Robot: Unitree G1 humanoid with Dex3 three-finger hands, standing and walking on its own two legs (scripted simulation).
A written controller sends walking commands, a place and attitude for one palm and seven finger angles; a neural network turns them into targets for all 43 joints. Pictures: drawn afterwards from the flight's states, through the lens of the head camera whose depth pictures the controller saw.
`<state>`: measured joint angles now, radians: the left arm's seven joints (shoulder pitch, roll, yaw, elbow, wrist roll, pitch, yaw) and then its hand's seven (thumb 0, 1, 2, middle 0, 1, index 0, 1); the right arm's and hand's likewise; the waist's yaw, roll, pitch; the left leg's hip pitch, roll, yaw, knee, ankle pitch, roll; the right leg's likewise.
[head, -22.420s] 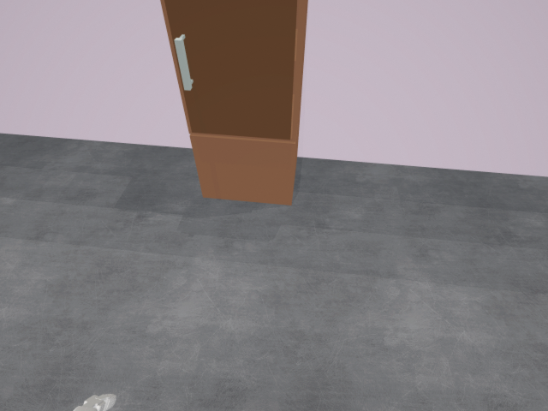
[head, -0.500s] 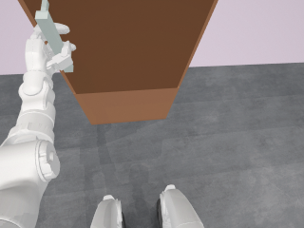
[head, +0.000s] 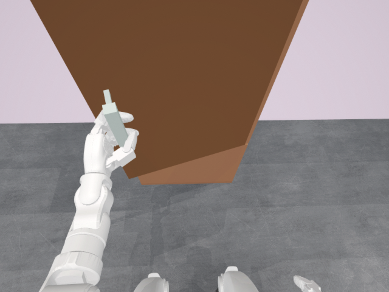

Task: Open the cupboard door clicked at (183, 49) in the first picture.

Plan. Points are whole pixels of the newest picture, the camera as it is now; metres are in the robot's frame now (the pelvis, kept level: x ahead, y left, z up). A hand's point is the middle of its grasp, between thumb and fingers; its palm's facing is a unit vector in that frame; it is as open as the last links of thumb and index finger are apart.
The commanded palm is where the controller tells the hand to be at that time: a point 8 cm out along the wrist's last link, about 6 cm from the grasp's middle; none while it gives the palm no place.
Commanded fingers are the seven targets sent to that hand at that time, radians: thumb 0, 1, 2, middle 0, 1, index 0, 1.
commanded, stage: pull the door open along its arc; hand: left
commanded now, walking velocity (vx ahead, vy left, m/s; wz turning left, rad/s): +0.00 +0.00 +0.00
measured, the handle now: (119, 127) +0.45 +0.16 +0.04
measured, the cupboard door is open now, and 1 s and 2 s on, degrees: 17 40 41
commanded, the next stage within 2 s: open thumb and fingers to let go in 0.46 s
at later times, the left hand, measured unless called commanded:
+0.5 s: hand (176, 202) +0.28 +0.03 +0.04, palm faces +0.33 -0.94 -0.03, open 6.2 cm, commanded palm +0.23 +0.07 +0.04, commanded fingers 0.00 0.90 0.90 -0.40 -1.35 -0.40 -1.35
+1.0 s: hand (176, 201) +0.28 +0.03 +0.04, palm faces +0.40 -0.92 -0.02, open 11.0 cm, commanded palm +0.24 +0.08 +0.04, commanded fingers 0.00 -0.50 0.30 -0.29 -1.15 -0.29 -1.15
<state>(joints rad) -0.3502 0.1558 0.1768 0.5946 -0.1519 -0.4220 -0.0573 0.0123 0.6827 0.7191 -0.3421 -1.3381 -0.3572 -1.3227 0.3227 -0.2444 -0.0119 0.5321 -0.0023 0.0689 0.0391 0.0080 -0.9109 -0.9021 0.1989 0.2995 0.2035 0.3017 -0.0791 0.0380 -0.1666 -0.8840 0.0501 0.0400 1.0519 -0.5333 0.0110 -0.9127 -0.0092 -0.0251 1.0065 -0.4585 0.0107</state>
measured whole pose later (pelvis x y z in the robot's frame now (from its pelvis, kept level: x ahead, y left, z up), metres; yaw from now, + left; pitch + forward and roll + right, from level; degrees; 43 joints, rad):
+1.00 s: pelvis -0.03 -0.05 -0.01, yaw +5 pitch +15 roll +2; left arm 0.00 -0.12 -0.17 0.31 0.08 -0.39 0.55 0.01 -0.07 0.49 -0.34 -1.24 -0.35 -1.25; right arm 0.20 -0.20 -0.03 0.61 -0.09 -0.04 0.00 0.01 -0.91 -0.90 0.20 0.30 0.20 0.30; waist -0.01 0.04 -0.15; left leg -0.83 0.03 -0.03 1.05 -0.49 -0.05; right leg -0.86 -0.03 -0.10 1.09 -0.49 -0.06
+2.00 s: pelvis -0.03 -0.01 -0.02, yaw +3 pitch +14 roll +0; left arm 0.20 0.02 -0.27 0.05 0.04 -0.37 0.12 -0.01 -0.50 0.30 -0.14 -0.30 -0.17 -0.32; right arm 0.24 -0.21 0.00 0.44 -0.02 -0.02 0.03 0.01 -0.91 -0.90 0.20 0.30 0.20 0.30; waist 0.00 0.03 -0.14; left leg -0.87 0.01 0.01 1.16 -0.54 0.01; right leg -0.89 -0.05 -0.04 1.15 -0.50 0.00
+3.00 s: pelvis -0.02 -0.01 -0.01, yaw +3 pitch +13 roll -2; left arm 0.47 0.21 0.05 -0.27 -0.22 -0.25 -0.17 -0.01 -0.50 0.30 -0.15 -0.30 -0.16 -0.30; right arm 0.27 -0.21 0.01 0.41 0.03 -0.06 -0.07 0.02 -0.91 -0.90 0.20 0.30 0.20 0.30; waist 0.00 0.06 -0.15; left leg -0.83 0.03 -0.03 1.16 -0.57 0.00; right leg -0.83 -0.03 -0.08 1.12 -0.52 -0.01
